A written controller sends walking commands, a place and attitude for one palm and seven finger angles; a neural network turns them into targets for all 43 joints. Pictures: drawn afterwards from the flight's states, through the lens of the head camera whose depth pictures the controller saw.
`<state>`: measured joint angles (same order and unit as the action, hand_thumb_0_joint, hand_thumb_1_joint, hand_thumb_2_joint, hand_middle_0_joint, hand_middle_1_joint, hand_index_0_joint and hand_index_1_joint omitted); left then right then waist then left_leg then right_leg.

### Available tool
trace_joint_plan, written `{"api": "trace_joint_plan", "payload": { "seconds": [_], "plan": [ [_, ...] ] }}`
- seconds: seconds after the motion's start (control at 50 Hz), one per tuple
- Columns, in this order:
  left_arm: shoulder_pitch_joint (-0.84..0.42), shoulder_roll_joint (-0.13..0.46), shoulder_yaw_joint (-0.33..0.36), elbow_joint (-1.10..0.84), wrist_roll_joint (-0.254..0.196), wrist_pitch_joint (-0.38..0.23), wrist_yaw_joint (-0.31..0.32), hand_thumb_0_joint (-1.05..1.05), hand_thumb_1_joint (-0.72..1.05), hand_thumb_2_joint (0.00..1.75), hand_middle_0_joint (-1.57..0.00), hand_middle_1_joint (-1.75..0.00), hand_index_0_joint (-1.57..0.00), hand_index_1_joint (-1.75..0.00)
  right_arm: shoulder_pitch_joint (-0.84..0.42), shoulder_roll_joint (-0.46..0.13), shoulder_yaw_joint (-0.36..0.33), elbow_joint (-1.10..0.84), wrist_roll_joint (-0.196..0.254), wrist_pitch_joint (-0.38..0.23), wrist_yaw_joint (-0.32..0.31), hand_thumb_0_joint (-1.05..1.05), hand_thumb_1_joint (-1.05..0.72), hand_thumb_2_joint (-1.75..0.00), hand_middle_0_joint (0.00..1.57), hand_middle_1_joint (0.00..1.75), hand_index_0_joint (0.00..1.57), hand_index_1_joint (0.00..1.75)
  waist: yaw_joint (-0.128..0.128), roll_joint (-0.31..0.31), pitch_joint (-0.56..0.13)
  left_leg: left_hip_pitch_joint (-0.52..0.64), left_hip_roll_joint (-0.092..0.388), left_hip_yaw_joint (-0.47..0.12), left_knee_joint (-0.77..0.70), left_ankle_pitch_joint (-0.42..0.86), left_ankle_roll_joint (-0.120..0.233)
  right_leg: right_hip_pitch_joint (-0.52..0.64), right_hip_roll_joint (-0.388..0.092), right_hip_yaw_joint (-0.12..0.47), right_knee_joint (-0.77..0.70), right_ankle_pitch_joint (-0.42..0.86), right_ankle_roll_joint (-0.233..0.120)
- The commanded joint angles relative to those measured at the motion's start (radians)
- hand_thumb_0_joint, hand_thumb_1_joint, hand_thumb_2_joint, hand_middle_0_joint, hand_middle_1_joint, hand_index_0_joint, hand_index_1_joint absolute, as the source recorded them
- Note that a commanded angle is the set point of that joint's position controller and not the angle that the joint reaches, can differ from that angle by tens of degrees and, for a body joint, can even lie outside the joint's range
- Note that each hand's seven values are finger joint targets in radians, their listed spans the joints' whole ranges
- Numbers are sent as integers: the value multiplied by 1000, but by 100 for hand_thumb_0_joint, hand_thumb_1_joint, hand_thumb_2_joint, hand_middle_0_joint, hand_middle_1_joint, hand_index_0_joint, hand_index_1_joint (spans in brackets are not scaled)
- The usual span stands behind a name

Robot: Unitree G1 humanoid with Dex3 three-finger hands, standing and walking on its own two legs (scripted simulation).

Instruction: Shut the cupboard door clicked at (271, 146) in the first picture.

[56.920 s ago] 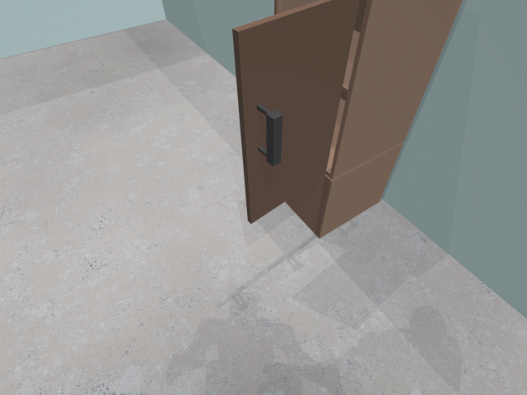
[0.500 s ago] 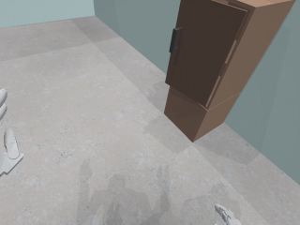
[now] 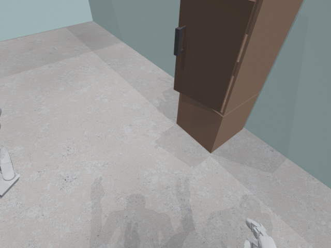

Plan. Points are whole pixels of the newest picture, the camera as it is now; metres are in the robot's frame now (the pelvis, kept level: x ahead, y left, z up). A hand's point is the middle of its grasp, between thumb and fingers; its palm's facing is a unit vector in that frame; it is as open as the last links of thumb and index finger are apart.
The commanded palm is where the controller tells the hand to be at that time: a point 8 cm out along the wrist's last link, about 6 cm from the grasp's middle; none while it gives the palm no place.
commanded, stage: stop stepping back and stand still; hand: left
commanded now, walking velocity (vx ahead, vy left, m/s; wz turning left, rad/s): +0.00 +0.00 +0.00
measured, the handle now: (180, 40) +1.08 -0.05 +0.01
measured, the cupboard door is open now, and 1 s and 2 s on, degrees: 12 12 12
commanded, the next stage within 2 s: let the arm hang, fingers relaxed in 0.08 s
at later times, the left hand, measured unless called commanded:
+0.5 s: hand out of the picture +0.05 +0.19 -0.17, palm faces +0.05 -0.98 -0.17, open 7.1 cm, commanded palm none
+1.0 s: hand out of the picture -0.08 +0.20 -0.17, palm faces +0.06 -0.98 -0.17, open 7.4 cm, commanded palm none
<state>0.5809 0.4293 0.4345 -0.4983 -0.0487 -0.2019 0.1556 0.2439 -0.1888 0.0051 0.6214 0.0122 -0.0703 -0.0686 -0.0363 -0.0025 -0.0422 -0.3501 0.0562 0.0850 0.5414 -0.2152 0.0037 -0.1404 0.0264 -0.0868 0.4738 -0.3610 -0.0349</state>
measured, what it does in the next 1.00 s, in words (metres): stands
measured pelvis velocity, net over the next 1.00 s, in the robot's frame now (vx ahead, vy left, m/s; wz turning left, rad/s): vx -0.01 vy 0.04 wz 0.01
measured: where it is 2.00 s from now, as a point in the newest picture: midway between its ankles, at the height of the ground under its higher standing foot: outside the picture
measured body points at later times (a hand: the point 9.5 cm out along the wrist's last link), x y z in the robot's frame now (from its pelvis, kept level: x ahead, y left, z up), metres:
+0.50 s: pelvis -0.01 +0.01 +0.00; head +0.00 +0.03 +0.45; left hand +0.05 +0.24 -0.16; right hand +0.08 -0.24 -0.13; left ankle +0.04 +0.12 -0.73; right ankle -0.07 -0.09 -0.73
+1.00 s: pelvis -0.01 +0.04 +0.01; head -0.01 +0.04 +0.46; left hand -0.08 +0.25 -0.15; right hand -0.03 -0.17 -0.16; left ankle +0.04 +0.12 -0.73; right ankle -0.07 -0.09 -0.73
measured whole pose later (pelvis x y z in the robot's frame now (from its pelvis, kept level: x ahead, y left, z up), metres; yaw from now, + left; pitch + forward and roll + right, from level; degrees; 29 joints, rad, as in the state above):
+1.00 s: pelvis -0.01 +0.04 +0.01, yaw +1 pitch -2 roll +0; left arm 0.38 0.12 0.00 1.17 0.01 0.01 0.03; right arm 0.30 -0.12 0.00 1.15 -0.02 0.03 -0.03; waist -0.01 0.01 0.03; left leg -0.24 -0.03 0.11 0.40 -0.14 0.07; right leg -0.06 -0.05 -0.08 0.41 -0.32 0.02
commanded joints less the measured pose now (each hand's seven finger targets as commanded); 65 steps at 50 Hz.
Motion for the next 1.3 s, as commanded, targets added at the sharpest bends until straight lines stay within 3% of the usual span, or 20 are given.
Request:
{"api": "trace_joint_plan", "payload": {
  "seconds": [0.0,0.06,0.14,0.16,0.18,0.24,0.28,0.3,0.32,0.36,0.42,0.46,0.48,0.5,0.54,0.62,0.76,0.9,1.04,1.28],
  "plan": [
    [-7,179,132,-171,-9,-43,26,0,90,90,-20,-30,-20,-30,-83,-121,-41,-142,10,-35,-14,0,-90,-90,20,30,20,30,18,37,-148,127,62,-71,0,350,26,24,-134,124,-21,538,40],
    [-41,187,125,-165,-7,-34,25,0,90,90,-20,-30,-20,-30,-93,-124,-39,-144,14,-23,-17,0,-90,-90,20,30,20,30,19,25,-135,138,58,-65,14,390,26,9,-135,115,-16,596,53],
    [-76,172,96,-150,-4,-27,22,0,90,90,-20,-30,-20,-30,-104,-120,-35,-151,15,-11,-20,0,-90,-90,20,30,20,30,19,8,-83,131,52,-65,7,320,28,-41,-132,119,-47,499,55],
    [-144,-22,-360,546,53,105,-105,0,90,90,-20,-30,-20,-30,-210,-240,-61,-18,13,-73,71,0,-90,-90,20,30,20,30,-2,-16,-2,104,78,-74,106,417,25,-146,-182,37,60,577,20],
    [-168,-14,-334,573,64,192,-140,0,90,90,-20,-30,-20,-30,-132,-285,-76,0,0,-25,76,0,-90,-90,20,30,20,30,11,7,-42,97,73,-80,77,321,28,-138,-191,92,31,518,28],
    [-266,-8,-358,737,68,201,-161,0,90,90,-20,-30,-20,-30,-115,-250,-44,15,-19,31,70,0,-90,-90,20,30,20,30,31,-123,12,41,56,-112,70,189,38,-169,-188,101,-4,346,4],
    [-310,-1,-373,868,70,199,-157,0,90,90,-20,-30,-20,-30,-108,-236,-37,38,-31,50,71,0,-90,-90,20,30,20,30,24,-198,21,47,34,-114,66,199,32,-136,-207,110,-13,377,-18],
    [-321,-6,-380,934,69,199,-153,0,90,90,-20,-30,-20,-30,-107,-227,-34,55,-36,58,71,0,-90,-90,20,30,20,30,24,-201,21,58,28,-112,57,219,29,-122,-211,111,-10,396,-23],
    [-331,-12,-387,1001,68,203,-148,0,90,90,-20,-30,-20,-30,-99,-217,-30,77,-39,66,71,0,-90,-90,20,30,20,30,23,-179,22,76,26,-114,39,245,28,-110,-207,103,-10,384,-19],
    [-329,-26,-402,1122,64,212,-137,0,90,90,-20,-30,-20,-30,-87,-201,-18,129,-42,78,70,0,-90,-90,20,30,20,30,26,-58,12,111,41,-131,-15,316,27,-73,-178,86,-15,302,3],
    [-306,-60,-410,1286,58,215,-135,0,90,90,-20,-30,-20,-30,-77,-175,-9,215,-38,82,62,0,-90,-90,20,30,20,30,34,87,29,110,49,-162,-107,231,35,-25,-148,93,-74,130,18],
    [-277,-73,-409,1379,58,210,-135,0,90,90,-20,-30,-20,-30,-61,-163,-8,267,-35,81,54,0,-90,-90,20,30,20,30,37,105,39,124,46,-162,-124,194,33,-10,-148,96,-114,126,12],
    [-260,-112,-395,1407,61,210,-133,0,90,90,-20,-30,-20,-30,-45,-141,-13,286,-39,80,49,0,-90,-90,20,30,20,30,37,149,30,132,50,-159,-139,163,36,0,-151,92,-126,120,6],
    [-252,-110,-400,1441,59,210,-134,0,90,90,-20,-30,-20,-30,-34,-134,-12,310,-37,81,47,0,-90,-90,20,30,20,30,37,171,30,134,48,-163,-152,135,36,9,-148,92,-135,116,4],
    [-234,-120,-406,1497,58,208,-135,0,90,90,-20,-30,-20,-30,-10,-123,-14,350,-32,80,42,0,-90,-90,20,30,20,30,35,152,40,147,50,-162,-172,118,37,12,-147,92,-154,124,3],
    [-204,-145,-413,1583,57,204,-133,0,90,90,-20,-30,-20,-30,49,-112,-17,418,-25,76,34,0,-90,-90,20,30,20,30,29,46,59,190,58,-157,-184,154,43,1,-144,78,-172,134,7],
    [-138,-180,-421,1655,58,208,-124,0,90,90,-20,-30,-20,-30,97,-83,-21,481,-23,82,29,0,-90,-90,20,30,20,30,29,-28,128,184,54,-148,-223,56,49,-47,-137,69,-178,64,12],
    [-105,-214,-420,1668,62,211,-118,0,90,90,-20,-30,-20,-30,119,-46,-23,506,-26,82,29,0,-90,-90,20,30,20,30,30,-11,175,142,48,-152,-272,-56,47,-73,-126,69,-152,38,19],
    [-99,-230,-414,1662,65,210,-114,0,90,90,-20,-30,-20,-30,132,-28,-26,511,-28,76,28,0,-90,-90,20,30,20,30,32,17,188,121,45,-161,-297,-78,47,-75,-124,67,-138,53,22],
    [-123,-221,-412,1649,63,200,-114,0,90,90,-20,-30,-20,-30,136,-26,-27,506,-26,74,29,0,-90,-90,20,30,20,30,24,12,168,157,35,-130,-238,32,42,-77,-135,77,-165,81,13]
  ]
}}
